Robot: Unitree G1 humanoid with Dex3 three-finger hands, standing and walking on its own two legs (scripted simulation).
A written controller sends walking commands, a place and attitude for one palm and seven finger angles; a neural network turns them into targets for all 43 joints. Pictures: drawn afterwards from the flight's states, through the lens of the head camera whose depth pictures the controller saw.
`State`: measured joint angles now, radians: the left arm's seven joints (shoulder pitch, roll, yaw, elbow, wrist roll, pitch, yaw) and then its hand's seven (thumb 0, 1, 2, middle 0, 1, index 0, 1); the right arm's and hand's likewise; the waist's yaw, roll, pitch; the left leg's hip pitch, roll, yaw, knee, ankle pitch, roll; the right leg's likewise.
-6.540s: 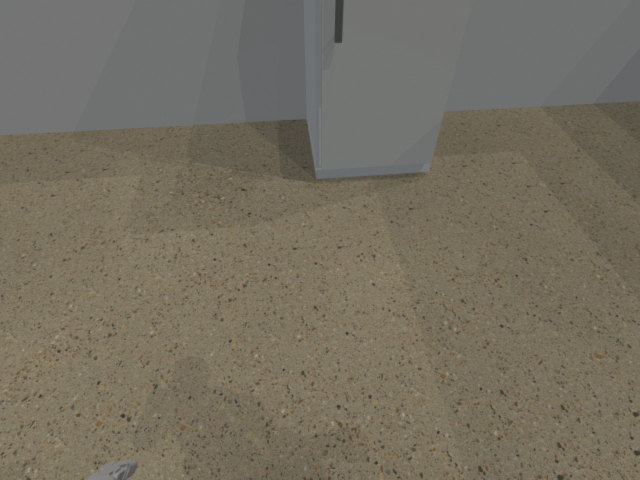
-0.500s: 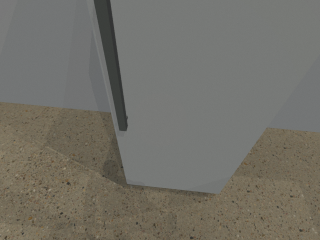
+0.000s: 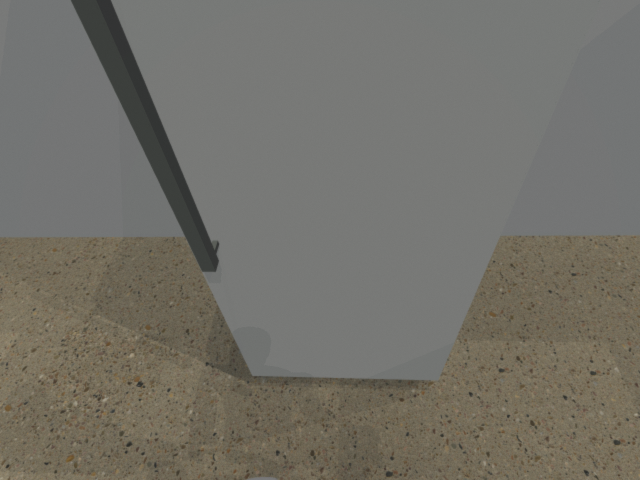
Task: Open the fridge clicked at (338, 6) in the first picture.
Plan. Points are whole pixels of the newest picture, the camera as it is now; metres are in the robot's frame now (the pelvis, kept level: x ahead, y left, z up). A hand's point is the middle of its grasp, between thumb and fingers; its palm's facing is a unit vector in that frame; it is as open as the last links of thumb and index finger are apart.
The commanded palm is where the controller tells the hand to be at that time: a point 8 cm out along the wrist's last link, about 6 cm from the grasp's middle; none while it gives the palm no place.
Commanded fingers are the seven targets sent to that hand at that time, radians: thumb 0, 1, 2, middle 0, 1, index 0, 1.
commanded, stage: come to a stop and stand still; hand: left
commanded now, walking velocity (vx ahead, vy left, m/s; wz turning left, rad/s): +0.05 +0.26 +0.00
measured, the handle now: (167, 150) +0.48 +0.24 +0.18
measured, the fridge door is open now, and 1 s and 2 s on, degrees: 0 0 0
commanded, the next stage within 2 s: look again from close up in 1.66 s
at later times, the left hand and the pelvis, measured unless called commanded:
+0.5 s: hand out of the picture -0.04 +0.24 -0.17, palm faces +0.10 -0.97 -0.22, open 7.3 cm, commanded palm none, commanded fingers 0.00 0.90 0.90 -0.20 -0.30 -0.20 -0.30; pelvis -0.04 +0.05 +0.01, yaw +1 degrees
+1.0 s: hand out of the picture -0.02 +0.24 -0.17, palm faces +0.00 -0.98 -0.21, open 7.3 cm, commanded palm none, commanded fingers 0.00 0.90 0.90 -0.20 -0.30 -0.20 -0.30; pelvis -0.04 +0.07 +0.01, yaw +0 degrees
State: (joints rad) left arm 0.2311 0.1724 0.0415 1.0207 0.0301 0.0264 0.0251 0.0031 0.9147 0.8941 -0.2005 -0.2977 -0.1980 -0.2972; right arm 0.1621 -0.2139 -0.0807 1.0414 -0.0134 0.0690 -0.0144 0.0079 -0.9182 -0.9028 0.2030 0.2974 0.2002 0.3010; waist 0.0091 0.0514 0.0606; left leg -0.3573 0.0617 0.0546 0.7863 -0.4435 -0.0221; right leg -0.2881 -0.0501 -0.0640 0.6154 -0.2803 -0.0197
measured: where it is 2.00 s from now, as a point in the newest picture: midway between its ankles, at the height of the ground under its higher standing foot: outside the picture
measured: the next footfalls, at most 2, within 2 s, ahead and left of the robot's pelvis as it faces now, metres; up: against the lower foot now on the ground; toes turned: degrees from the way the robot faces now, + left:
left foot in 0.42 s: -0.03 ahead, +0.16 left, +0.00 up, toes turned +4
right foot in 0.64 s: +0.01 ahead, -0.07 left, +0.00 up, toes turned -3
